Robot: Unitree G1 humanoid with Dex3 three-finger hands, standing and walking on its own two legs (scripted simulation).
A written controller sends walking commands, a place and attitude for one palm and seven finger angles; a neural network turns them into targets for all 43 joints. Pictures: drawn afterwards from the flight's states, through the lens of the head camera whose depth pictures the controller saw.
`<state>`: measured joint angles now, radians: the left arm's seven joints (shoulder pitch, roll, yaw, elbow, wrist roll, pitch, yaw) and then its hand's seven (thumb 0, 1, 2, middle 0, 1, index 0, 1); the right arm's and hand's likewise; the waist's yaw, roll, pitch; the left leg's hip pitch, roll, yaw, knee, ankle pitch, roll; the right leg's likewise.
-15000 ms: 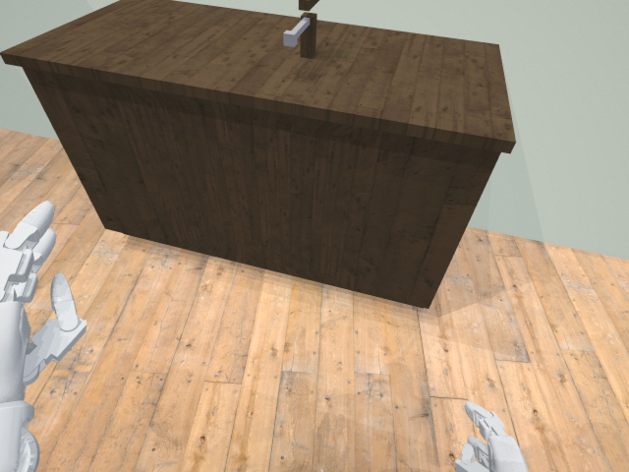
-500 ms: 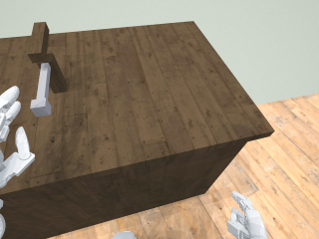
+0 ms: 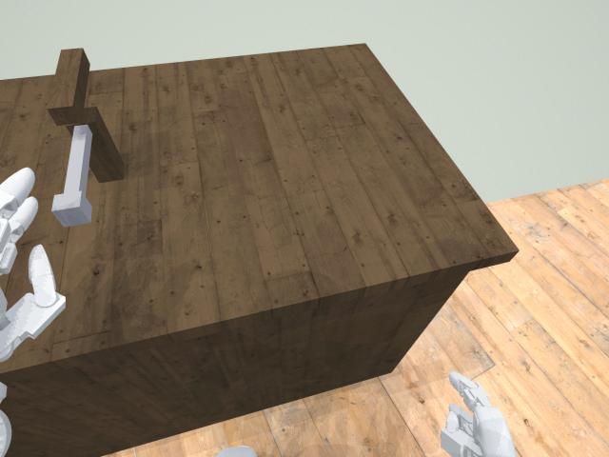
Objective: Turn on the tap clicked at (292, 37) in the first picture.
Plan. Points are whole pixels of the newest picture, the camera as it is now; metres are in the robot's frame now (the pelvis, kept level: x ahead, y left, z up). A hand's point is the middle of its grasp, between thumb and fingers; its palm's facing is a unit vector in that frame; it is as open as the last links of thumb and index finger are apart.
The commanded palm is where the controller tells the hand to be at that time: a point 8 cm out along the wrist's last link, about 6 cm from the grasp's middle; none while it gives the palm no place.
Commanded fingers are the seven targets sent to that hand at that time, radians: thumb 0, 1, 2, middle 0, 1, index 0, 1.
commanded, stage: shuffle to correct the standing spot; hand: left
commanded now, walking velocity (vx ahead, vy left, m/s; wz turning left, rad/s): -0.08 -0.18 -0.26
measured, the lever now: (72, 209) +0.34 +0.29 +0.14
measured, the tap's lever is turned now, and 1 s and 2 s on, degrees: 0 0 0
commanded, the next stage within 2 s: come to a stop and stand still in 1.90 s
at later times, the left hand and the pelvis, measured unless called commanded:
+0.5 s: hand (61, 302) +0.22 +0.24 +0.17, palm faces +0.33 -0.83 -0.45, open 7.4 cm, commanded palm +0.16 +0.27 +0.18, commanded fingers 0.00 0.90 0.90 -0.20 -0.30 -0.20 -0.30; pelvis +0.00 -0.01 +0.00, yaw +0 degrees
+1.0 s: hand (61, 303) +0.22 +0.24 +0.16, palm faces +0.32 -0.84 -0.43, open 7.4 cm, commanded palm +0.16 +0.28 +0.18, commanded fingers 0.00 0.90 0.90 -0.20 -0.30 -0.20 -0.30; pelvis +0.00 +0.00 +0.00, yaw -1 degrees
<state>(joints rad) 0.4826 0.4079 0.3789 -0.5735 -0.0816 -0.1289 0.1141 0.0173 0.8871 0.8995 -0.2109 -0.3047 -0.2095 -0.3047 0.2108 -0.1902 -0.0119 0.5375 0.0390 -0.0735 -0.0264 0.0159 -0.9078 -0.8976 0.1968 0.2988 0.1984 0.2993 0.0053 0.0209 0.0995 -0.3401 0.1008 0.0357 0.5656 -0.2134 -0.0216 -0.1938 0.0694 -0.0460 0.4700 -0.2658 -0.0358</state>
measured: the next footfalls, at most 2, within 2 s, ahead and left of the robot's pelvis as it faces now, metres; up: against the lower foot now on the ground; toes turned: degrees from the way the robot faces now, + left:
none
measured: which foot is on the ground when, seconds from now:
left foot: down 0.00-1.00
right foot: down 0.00-1.00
